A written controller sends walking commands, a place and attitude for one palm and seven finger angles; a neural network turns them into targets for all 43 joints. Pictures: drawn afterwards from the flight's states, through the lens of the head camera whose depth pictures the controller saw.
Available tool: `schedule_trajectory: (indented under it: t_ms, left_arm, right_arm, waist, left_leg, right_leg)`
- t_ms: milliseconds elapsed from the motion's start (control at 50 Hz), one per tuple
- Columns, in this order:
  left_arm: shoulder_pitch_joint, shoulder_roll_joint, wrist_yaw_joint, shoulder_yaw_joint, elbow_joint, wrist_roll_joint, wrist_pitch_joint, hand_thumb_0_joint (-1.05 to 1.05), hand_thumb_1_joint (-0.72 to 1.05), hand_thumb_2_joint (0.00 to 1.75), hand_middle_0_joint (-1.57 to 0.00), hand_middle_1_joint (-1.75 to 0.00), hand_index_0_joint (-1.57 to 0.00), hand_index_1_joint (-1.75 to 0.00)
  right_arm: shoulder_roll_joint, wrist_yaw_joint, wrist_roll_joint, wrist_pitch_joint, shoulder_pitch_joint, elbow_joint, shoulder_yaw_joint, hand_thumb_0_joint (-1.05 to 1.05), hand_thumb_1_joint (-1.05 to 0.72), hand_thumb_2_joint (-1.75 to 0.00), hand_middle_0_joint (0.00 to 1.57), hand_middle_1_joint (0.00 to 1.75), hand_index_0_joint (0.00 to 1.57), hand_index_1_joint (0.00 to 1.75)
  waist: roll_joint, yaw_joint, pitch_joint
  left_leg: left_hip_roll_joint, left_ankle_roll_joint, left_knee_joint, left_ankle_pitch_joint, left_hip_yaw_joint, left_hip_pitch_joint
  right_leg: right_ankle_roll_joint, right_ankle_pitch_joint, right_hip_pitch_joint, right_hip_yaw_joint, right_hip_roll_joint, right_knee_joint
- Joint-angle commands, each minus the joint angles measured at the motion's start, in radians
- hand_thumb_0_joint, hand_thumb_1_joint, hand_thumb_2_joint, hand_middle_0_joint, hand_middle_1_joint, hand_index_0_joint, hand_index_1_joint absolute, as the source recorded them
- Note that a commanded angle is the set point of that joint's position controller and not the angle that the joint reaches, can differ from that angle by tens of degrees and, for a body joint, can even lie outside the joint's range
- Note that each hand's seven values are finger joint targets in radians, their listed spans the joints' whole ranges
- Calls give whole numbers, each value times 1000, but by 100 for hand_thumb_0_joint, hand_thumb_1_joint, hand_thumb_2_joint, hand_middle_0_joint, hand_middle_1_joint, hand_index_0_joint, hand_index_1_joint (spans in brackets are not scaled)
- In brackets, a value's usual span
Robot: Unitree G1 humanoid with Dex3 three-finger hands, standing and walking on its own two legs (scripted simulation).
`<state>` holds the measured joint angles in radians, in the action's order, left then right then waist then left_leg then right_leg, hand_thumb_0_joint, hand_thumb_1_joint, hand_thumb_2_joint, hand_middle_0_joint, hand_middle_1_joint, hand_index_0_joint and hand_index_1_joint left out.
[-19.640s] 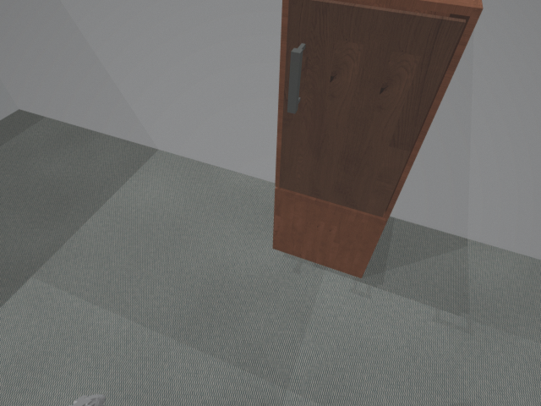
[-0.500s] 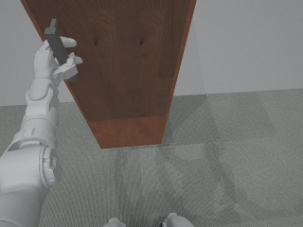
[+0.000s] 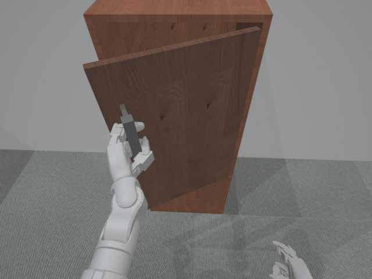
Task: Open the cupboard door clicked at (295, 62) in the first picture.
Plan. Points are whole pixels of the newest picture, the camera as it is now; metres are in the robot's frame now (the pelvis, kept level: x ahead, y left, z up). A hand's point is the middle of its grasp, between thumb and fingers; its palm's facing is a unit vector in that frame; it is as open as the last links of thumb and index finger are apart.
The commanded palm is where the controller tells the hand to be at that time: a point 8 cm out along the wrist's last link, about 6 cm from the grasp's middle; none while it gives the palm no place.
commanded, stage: pull the door open along its arc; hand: left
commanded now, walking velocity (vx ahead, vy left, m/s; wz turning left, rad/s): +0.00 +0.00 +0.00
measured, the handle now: (132, 138) +0.40 +0.14 +0.10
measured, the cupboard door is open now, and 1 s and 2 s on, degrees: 26 45 47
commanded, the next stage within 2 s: open thumb and fingers to let go in 0.44 s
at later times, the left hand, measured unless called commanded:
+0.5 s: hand (185, 194) +0.26 +0.02 +0.10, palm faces +0.21 -0.98 -0.05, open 6.0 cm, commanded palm +0.21 +0.06 +0.10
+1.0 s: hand (173, 185) +0.27 +0.04 +0.11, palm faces +0.34 -0.94 -0.03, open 11.5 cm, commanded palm +0.23 +0.07 +0.10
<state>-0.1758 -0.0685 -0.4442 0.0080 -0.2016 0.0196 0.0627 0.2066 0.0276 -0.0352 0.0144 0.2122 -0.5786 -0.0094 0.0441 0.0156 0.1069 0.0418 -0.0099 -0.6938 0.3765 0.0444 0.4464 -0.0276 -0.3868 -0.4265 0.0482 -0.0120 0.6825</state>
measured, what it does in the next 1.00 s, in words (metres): stands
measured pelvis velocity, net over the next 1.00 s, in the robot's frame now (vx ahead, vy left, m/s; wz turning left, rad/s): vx -0.02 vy -0.03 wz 0.05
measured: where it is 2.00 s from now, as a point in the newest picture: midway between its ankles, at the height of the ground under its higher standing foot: outside the picture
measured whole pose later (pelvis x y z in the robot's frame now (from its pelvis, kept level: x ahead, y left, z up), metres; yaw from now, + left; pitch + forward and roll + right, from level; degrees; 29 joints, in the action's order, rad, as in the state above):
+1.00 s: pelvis -0.02 -0.03 +0.00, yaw +3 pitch +1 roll +1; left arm 0.02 -0.09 -0.56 0.27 -0.01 -0.04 -0.02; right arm 0.19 -0.01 -0.04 0.04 0.15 -0.61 0.00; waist 0.06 0.00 0.04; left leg 0.03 -0.04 -0.66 0.33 -0.04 0.34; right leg -0.07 -0.38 -0.31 0.11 -0.02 0.67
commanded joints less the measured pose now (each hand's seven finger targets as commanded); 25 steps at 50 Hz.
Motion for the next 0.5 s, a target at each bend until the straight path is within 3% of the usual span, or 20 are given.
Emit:
schedule_trajectory:
  t_ms: [0,40,140,220,380,480]
  left_arm:
    - [-250,-17,-122,98,337,-88,3,0,90,90,-40,-135,-40,-135]
    - [-221,-50,-122,152,354,-104,-6,0,90,90,-40,-135,-40,-135]
    - [-90,-119,-110,245,409,-122,-15,0,90,90,-40,-135,-40,-135]
    - [87,-163,-103,302,531,-103,-26,0,90,90,-40,-135,-40,-135]
    - [436,-204,-97,363,719,-61,-93,0,90,90,-40,-135,-40,-135]
    - [239,-134,-134,284,658,-64,-104,0,90,90,-40,-135,-40,-135]
  right_arm:
    - [90,-21,-15,-4,-59,125,-30,0,-90,-90,20,30,20,30]
    - [81,-31,-17,6,-76,125,-29,0,-90,-90,20,30,20,30]
    - [59,-31,-14,22,-121,137,-18,0,-90,-90,20,30,20,30]
    - [44,-16,-7,23,-143,166,-12,0,-90,-90,20,30,20,30]
    - [26,18,8,17,-202,196,4,0,-90,-90,20,30,20,30]
    - [34,-2,-3,10,-221,164,9,0,-90,-90,20,30,20,30]
  waist:
    - [-104,10,234]
    - [-133,16,220]
    - [-95,3,192]
    - [-85,-16,208]
    - [-105,-51,143]
    - [-143,-34,77]
  left_leg:
    - [-29,19,47,-377,-13,-163]
    - [-28,23,44,-374,-20,-180]
    - [-35,22,42,-373,-28,-196]
    - [-39,20,39,-393,-33,-209]
    - [-43,12,24,-352,-34,-193]
    - [-60,13,20,-263,-43,-175]
  right_leg:
    - [14,478,159,0,12,-83]
    - [13,488,164,-3,15,-95]
    - [12,531,180,-12,30,-101]
    - [18,616,229,-12,40,-94]
    - [17,626,256,-12,48,-121]
    - [28,488,200,-58,60,-177]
